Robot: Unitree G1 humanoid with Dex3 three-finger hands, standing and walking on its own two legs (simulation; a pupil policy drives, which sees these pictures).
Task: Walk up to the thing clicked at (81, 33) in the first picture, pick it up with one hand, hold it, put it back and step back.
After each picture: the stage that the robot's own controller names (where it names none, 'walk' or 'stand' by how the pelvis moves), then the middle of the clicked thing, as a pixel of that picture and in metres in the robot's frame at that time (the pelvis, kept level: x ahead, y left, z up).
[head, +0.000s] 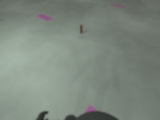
stand; (81, 29) +2.34 +0.33 -0.65
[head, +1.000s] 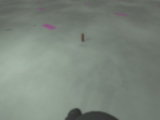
walk; (82, 37) +2.22 +0.44 -0.66
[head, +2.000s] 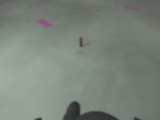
walk; (81, 42) +1.63 +0.34 -0.65
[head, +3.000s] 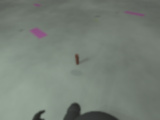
walk; (77, 59) +1.12 +0.30 -0.65
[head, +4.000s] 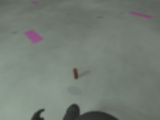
walk; (75, 74) +0.74 +0.25 -0.65
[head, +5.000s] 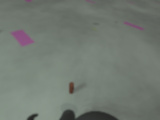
walk; (71, 88) +0.52 +0.18 -0.63
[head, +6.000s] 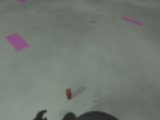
stand; (68, 94) +0.41 +0.22 -0.65
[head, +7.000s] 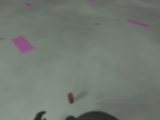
stand; (70, 98) +0.38 +0.20 -0.65
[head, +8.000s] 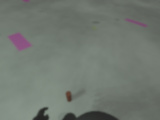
stand; (68, 96) +0.38 +0.21 -0.65
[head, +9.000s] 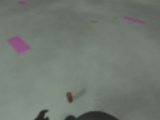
stand; (69, 97) +0.38 +0.21 -0.66
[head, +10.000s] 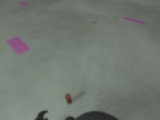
stand; (68, 99) +0.35 +0.23 -0.66
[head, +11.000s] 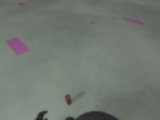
stand; (68, 100) +0.35 +0.23 -0.66
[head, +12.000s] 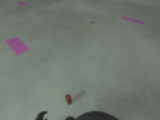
go down; (68, 99) +0.35 +0.23 -0.66
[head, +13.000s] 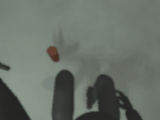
go down; (54, 55) +0.43 +0.27 -0.26
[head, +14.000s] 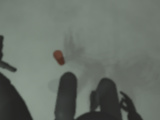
close in; (60, 59) +0.43 +0.27 -0.27
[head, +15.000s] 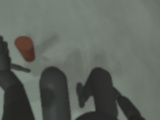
close in; (27, 52) +0.41 +0.32 -0.16
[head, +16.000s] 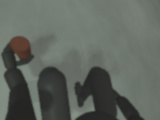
close; (23, 52) +0.40 +0.32 -0.16
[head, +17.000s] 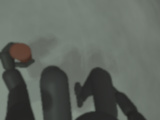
lift; (24, 55) +0.37 +0.33 -0.15
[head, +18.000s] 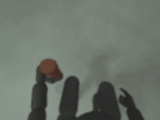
lift; (54, 72) +0.30 +0.24 -0.02
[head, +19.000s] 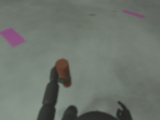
hold; (65, 75) +0.32 +0.17 +0.03
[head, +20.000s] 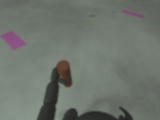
hold; (66, 75) +0.32 +0.17 +0.02
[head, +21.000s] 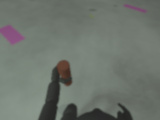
crouch; (66, 75) +0.33 +0.17 +0.00
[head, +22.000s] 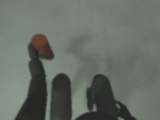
lower; (45, 50) +0.46 +0.26 -0.07
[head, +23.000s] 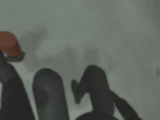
lower; (13, 50) +0.42 +0.33 -0.16
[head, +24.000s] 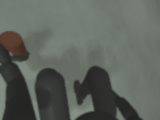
lower; (18, 49) +0.41 +0.33 -0.16
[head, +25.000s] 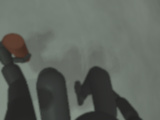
lower; (20, 51) +0.40 +0.33 -0.16
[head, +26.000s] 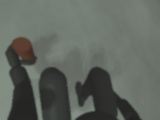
lower; (27, 54) +0.39 +0.31 -0.16
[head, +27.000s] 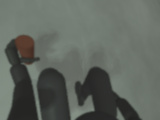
open; (27, 53) +0.41 +0.31 -0.16
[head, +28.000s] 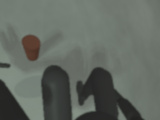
stand; (32, 51) +0.39 +0.30 -0.17
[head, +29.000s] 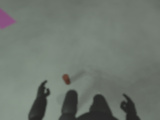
stand; (66, 80) +0.40 +0.23 -0.48
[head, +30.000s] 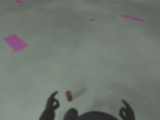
stand; (69, 96) +0.38 +0.21 -0.60
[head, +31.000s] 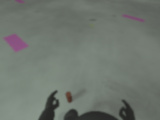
stand; (69, 97) +0.37 +0.21 -0.60
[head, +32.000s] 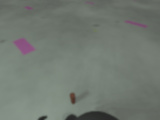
stand; (72, 98) +0.40 +0.19 -0.65
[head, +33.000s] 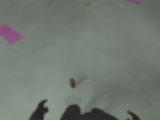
walk; (72, 83) +0.45 +0.18 -0.63
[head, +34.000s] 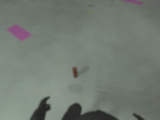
walk; (75, 72) +0.65 +0.22 -0.64
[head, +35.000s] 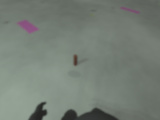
stand; (75, 60) +0.97 +0.23 -0.64
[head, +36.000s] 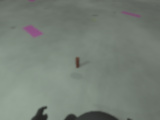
stand; (77, 62) +1.00 +0.22 -0.65
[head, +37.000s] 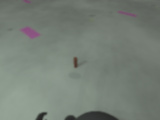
stand; (75, 62) +1.01 +0.25 -0.66
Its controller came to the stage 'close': yes
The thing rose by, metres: 0.67
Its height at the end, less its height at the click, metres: +0.00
